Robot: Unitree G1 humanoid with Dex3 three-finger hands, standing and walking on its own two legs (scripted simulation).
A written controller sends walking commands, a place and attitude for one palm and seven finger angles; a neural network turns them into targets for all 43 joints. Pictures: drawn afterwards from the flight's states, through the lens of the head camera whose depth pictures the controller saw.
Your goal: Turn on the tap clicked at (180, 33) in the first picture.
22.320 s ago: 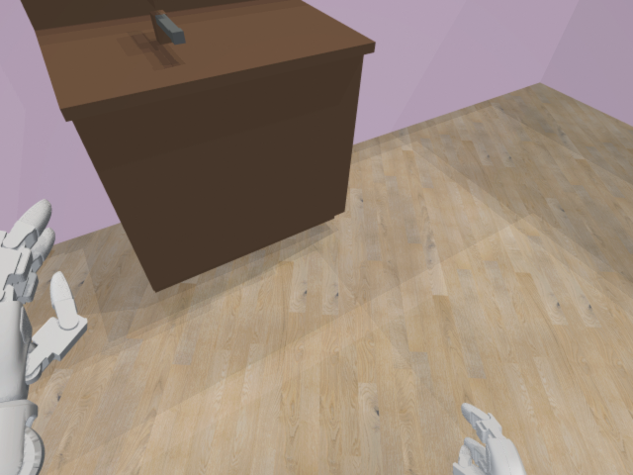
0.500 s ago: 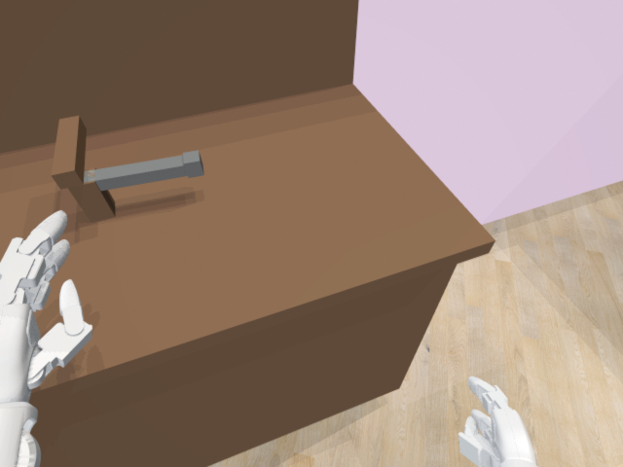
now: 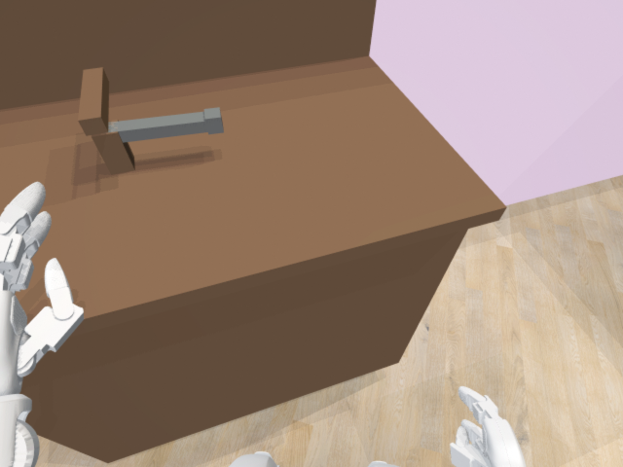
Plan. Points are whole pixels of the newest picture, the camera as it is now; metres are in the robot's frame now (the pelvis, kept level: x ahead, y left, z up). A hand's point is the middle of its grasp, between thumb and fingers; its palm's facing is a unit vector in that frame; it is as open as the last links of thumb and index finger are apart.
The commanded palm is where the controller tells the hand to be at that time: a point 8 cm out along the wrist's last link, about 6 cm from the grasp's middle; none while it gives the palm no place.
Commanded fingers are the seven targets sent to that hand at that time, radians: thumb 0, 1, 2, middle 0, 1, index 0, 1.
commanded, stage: step back with the hand held close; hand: left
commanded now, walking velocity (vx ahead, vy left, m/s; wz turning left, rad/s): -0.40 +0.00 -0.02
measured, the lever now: (214, 120) +0.57 +0.19 +0.13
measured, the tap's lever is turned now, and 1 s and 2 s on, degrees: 85 85 85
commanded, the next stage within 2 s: stop stepping back and stand still in 0.46 s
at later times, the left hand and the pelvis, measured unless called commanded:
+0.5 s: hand (77, 412) +0.14 +0.19 +0.18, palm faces +0.28 -0.87 -0.40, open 7.4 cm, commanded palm +0.08 +0.25 +0.20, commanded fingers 0.00 0.90 0.90 -0.20 -0.30 -0.20 -0.30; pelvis -0.09 -0.02 +0.02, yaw -1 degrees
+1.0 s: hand out of the picture +0.00 +0.19 +0.18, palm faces +0.38 -0.85 -0.37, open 7.4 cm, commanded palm -0.06 +0.24 +0.20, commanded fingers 0.00 0.90 0.90 -0.20 -0.30 -0.20 -0.30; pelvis -0.23 -0.04 +0.00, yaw -1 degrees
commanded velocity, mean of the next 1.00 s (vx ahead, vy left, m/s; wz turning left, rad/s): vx -0.09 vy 0.01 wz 0.01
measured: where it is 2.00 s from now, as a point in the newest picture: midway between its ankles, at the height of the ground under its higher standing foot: outside the picture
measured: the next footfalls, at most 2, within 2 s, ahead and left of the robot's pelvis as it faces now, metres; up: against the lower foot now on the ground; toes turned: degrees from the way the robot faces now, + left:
right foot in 0.30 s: -0.01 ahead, -0.14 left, +0.00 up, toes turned -1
left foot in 0.54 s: -0.07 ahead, +0.12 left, +0.00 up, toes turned +2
